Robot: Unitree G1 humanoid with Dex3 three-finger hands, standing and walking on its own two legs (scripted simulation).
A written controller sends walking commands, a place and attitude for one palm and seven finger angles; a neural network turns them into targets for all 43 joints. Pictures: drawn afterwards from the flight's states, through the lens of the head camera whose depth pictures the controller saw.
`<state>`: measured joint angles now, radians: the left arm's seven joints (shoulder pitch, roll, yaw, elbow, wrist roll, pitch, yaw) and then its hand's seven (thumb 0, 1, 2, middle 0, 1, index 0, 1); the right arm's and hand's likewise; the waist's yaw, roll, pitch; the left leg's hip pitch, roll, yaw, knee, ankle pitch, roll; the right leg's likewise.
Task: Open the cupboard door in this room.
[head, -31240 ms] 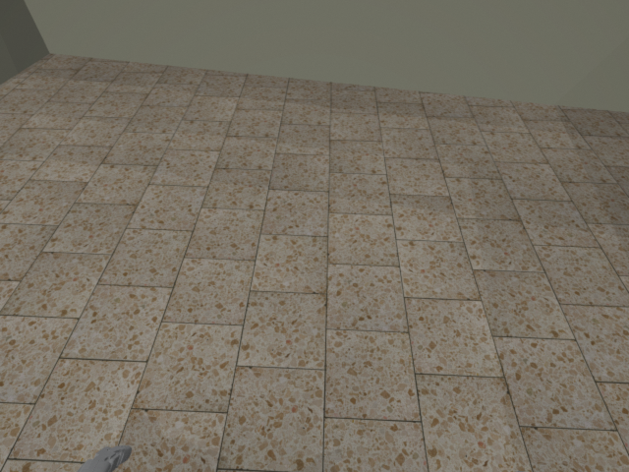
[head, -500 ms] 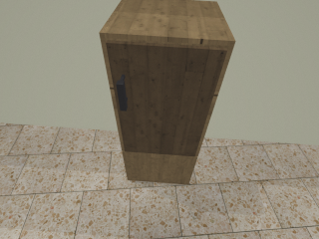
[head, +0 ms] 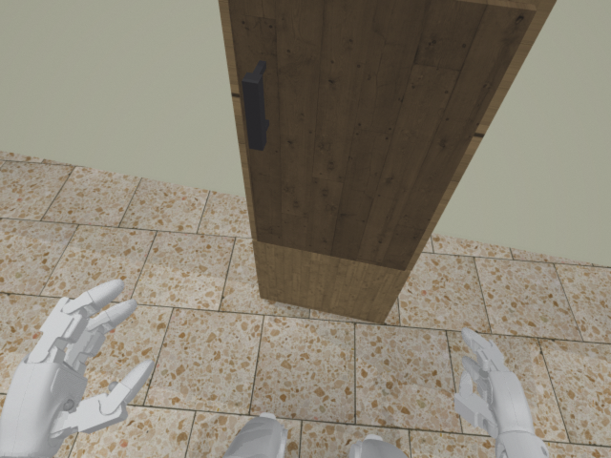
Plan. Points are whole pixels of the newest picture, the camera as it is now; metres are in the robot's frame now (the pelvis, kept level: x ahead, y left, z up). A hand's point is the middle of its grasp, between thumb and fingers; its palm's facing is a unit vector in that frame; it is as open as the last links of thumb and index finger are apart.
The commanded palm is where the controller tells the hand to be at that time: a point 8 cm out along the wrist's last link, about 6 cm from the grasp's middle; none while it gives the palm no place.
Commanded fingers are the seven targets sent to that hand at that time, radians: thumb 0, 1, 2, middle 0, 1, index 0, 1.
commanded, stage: raise the hand with hooked fingers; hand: left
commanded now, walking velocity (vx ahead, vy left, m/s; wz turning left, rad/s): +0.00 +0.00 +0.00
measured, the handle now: (259, 106) +0.58 +0.16 +0.12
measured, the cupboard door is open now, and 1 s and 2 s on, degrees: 0 0 0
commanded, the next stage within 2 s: move the hooked fingers beside the handle in 1.50 s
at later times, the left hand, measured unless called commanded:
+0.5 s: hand (131, 312) +0.25 +0.24 +0.07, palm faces -0.11 -0.99 -0.05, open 12.6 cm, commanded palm +0.23 +0.30 +0.10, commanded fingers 0.00 -0.41 0.34 -0.29 -1.14 -0.29 -1.14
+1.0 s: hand (83, 223) +0.31 +0.29 +0.14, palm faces -0.03 -1.00 -0.06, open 14.0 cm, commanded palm +0.28 +0.34 +0.14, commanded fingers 0.00 -0.50 0.30 -0.30 -1.20 -0.30 -1.20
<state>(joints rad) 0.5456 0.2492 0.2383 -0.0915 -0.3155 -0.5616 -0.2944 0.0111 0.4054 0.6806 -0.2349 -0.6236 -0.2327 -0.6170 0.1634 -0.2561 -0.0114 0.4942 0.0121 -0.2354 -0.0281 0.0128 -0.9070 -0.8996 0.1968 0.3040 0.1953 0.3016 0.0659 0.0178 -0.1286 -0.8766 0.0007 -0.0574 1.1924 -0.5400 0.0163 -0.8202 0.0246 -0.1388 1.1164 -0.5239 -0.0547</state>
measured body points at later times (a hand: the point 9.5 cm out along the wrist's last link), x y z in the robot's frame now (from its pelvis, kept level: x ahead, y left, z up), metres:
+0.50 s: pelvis +0.02 +0.02 +0.03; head +0.08 +0.03 +0.47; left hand +0.25 +0.29 +0.08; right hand +0.17 -0.25 -0.04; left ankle +0.03 +0.10 -0.65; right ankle +0.02 -0.09 -0.65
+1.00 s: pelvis +0.02 +0.03 +0.05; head +0.06 +0.04 +0.50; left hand +0.31 +0.35 +0.15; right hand +0.17 -0.22 -0.03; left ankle +0.03 +0.11 -0.65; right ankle +0.02 -0.09 -0.65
